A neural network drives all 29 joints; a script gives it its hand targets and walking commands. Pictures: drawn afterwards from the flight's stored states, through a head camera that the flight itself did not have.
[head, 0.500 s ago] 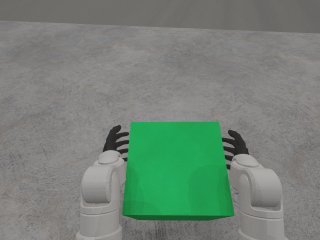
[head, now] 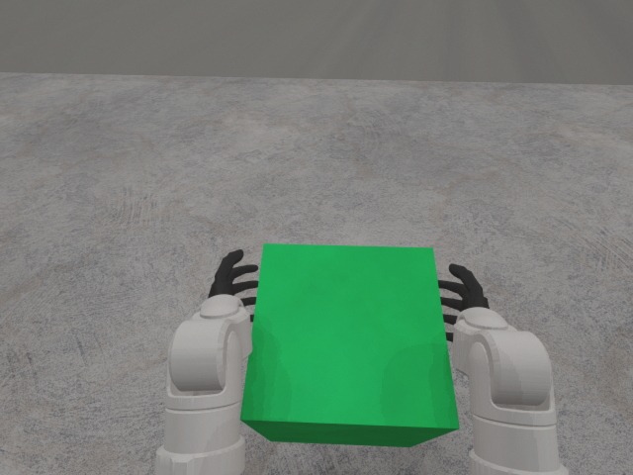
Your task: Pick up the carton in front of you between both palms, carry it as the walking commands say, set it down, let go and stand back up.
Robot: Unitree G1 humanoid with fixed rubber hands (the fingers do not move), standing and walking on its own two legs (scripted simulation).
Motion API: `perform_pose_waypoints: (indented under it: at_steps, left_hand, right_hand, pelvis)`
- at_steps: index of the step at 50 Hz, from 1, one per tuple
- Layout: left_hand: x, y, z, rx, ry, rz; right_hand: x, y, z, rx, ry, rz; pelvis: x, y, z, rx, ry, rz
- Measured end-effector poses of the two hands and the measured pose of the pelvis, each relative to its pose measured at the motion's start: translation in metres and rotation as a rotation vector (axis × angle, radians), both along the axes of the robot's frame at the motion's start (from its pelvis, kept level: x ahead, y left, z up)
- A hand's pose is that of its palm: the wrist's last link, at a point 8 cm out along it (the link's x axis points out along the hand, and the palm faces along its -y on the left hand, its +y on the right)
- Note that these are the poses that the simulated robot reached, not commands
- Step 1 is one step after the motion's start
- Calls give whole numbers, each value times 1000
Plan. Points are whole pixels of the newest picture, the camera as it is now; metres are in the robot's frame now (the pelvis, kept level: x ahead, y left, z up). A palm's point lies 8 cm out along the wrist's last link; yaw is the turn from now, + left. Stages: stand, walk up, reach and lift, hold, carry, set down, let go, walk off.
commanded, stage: carry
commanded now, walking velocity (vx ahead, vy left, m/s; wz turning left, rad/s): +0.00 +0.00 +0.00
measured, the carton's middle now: (343, 354) +0.28 +0.00 +0.01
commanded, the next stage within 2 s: none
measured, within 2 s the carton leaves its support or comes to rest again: neither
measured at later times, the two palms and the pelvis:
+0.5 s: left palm (229, 313) +0.28 +0.14 +0.11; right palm (469, 323) +0.27 -0.15 +0.10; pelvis +0.01 +0.00 +0.00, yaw +0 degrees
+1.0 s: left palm (227, 345) +0.26 +0.14 +0.07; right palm (465, 357) +0.25 -0.15 +0.06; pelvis -0.03 +0.00 +0.00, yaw +0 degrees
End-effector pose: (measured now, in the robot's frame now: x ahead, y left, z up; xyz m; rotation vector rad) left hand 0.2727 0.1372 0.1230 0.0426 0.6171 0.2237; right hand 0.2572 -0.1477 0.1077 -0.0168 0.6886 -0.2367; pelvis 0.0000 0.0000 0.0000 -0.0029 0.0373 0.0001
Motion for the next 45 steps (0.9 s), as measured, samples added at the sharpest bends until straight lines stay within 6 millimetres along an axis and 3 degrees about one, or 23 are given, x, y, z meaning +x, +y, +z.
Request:
perform_pose_waypoints:
  at_steps: [4, 12, 20, 32, 45]
  left_hand:
    - [5, -1, -11, -10, 37, 13]
    - [15, -4, -10, -8, 11, 12]
    - [12, -3, -12, -11, 20, 5]
    - [0, -2, -12, 0, 18, 4]
    - [-11, 4, -44, 11, 64, -22]
  right_hand:
    - [8, -1, -8, -7, 38, 10]
    - [16, -4, -8, -4, 12, 2]
    - [14, -3, -8, -11, 21, 4]
    - [3, -1, -10, -13, 18, 11]
    - [-9, 1, -41, -24, 63, 66]
  pelvis:
    - [6, -5, -2, 0, 2, -2]
    - [10, -6, -3, 0, 16, -1]
    - [10, -5, -4, 2, 11, 5]
    - [-2, -4, -3, 7, -1, 1]
    - [-22, -4, -2, 3, -20, 2]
